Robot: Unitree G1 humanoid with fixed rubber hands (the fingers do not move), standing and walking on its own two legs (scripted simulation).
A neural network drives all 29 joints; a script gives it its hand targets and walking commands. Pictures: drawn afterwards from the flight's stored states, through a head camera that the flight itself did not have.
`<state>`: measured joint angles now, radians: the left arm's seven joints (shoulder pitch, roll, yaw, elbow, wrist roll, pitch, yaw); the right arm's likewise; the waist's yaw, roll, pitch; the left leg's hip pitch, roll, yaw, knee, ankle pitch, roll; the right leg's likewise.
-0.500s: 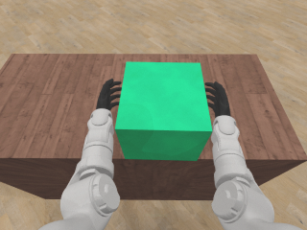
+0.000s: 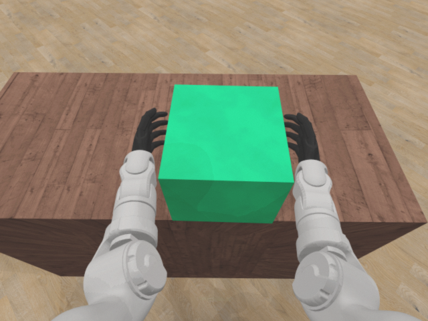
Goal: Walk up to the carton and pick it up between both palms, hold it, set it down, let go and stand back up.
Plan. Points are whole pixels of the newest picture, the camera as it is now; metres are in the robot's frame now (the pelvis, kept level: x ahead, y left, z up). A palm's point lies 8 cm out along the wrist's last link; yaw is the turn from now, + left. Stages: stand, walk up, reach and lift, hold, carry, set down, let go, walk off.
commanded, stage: set down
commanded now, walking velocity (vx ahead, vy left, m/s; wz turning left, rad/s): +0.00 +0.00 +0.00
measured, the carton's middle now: (224, 155) +0.45 +0.01 +0.00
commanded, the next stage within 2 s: none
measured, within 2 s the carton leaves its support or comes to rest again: neither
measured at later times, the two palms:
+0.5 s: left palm (144, 149) +0.44 +0.17 +0.04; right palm (303, 158) +0.42 -0.15 +0.04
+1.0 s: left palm (122, 141) +0.45 +0.22 +0.05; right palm (330, 140) +0.45 -0.21 +0.06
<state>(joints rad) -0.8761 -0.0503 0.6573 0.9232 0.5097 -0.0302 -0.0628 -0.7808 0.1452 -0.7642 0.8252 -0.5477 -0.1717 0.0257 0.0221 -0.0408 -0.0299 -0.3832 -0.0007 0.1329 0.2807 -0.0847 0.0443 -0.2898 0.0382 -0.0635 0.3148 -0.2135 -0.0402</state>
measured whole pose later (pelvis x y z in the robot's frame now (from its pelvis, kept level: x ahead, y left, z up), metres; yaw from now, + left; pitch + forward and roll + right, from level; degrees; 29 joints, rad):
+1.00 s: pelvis -0.02 +0.00 -0.03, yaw +0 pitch +26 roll -2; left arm -1.14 0.32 -0.09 1.49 -0.29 -0.23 0.02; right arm -1.06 -0.34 0.05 1.39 0.37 -0.18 -0.01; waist 0.01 -0.01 -0.28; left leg -0.87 0.05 0.10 0.59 -0.18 0.04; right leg -0.74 0.06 -0.10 0.57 -0.28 -0.06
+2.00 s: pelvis -0.02 +0.00 +0.00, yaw +1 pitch +10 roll -1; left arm -0.76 0.35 0.02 0.85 -0.22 0.19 -0.01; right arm -0.72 -0.33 0.03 0.90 0.37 0.10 -0.07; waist 0.01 -0.01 -0.13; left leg -0.44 0.02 0.10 0.36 -0.10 0.04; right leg -0.30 0.06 -0.09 0.32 -0.19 -0.05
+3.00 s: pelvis +0.00 -0.01 +0.00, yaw +1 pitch +0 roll +1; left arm 0.11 0.30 0.03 0.31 -0.21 -0.06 -0.05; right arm 0.12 -0.17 0.03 0.29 0.25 -0.05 -0.08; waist 0.03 -0.03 -0.04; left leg -0.19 0.01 0.10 0.33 -0.14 0.02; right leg -0.07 0.05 -0.08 0.30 -0.24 -0.07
